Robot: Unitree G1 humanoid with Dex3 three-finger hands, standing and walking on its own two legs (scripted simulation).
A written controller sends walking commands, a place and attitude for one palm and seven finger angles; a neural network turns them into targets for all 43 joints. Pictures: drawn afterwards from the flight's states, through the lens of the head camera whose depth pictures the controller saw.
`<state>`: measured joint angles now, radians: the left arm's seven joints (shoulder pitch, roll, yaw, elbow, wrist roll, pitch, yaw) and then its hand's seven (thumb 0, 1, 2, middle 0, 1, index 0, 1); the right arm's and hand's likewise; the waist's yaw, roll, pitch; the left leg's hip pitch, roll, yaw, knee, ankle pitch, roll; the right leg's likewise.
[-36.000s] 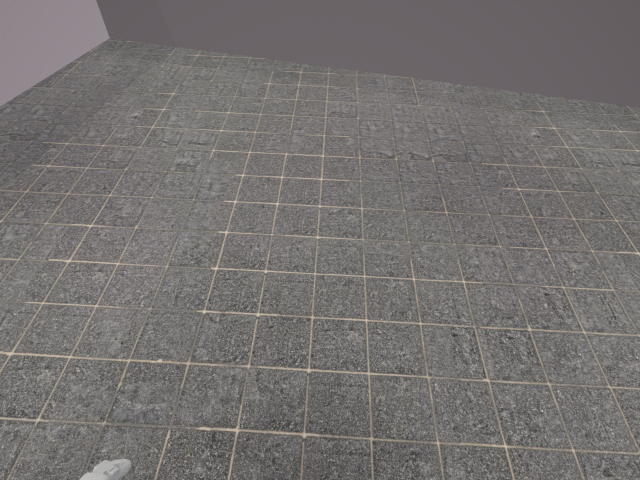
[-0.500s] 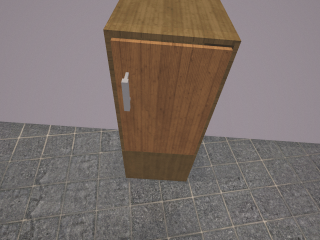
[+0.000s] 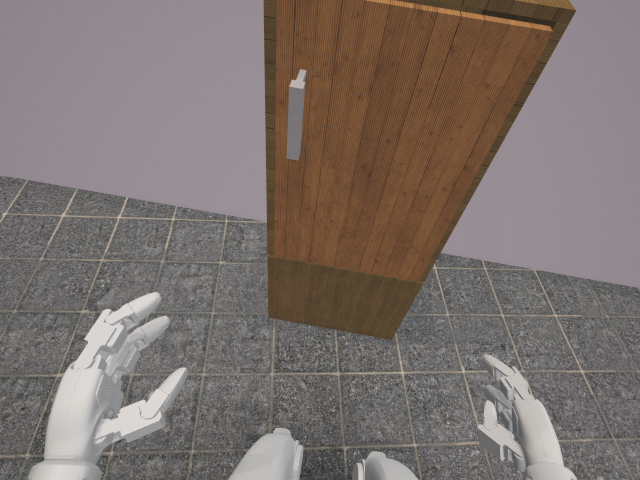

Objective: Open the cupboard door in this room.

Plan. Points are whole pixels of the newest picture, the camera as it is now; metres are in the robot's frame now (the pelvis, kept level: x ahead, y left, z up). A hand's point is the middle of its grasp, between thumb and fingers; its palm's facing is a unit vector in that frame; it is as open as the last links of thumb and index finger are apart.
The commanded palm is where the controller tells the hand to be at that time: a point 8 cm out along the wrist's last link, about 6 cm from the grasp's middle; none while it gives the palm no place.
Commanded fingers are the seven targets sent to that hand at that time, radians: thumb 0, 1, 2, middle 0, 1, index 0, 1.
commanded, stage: raise the hand with hooked fingers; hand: left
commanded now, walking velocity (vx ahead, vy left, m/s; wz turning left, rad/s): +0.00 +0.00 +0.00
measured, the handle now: (297, 115) +0.61 +0.11 +0.12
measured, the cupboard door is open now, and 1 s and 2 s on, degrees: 0 0 0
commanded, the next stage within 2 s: move the hooked fingers beside the handle in 1.54 s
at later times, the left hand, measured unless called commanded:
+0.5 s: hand (162, 293) +0.29 +0.22 +0.07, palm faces -0.06 -1.00 -0.06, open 12.4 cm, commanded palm +0.27 +0.28 +0.10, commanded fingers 0.00 -0.36 0.36 -0.29 -1.11 -0.29 -1.11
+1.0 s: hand (135, 224) +0.34 +0.26 +0.13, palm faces +0.00 -1.00 -0.05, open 13.9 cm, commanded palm +0.32 +0.30 +0.14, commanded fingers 0.00 -0.50 0.30 -0.30 -1.20 -0.30 -1.20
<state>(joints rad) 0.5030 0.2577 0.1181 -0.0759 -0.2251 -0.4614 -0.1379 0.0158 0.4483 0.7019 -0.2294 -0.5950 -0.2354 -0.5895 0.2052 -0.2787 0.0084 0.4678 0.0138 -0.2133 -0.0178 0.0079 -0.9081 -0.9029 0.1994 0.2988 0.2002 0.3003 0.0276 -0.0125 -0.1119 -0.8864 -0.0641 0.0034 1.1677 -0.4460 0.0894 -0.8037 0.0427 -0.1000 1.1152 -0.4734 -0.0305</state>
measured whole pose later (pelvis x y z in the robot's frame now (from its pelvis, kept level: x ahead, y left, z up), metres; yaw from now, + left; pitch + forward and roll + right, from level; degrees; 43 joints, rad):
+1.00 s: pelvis +0.06 -0.01 +0.05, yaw +0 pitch +9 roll -3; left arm 0.01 0.44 0.40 0.30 -0.37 -0.24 -0.48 -0.01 -0.49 0.30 -0.30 -1.20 -0.30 -1.19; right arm 0.27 -0.27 0.06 0.53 0.05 -0.16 -0.07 0.01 -0.91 -0.90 0.20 0.30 0.20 0.30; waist -0.01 0.02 -0.11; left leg -0.66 -0.05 -0.01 0.91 -0.41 0.08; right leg -0.57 0.08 -0.08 0.82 -0.42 -0.05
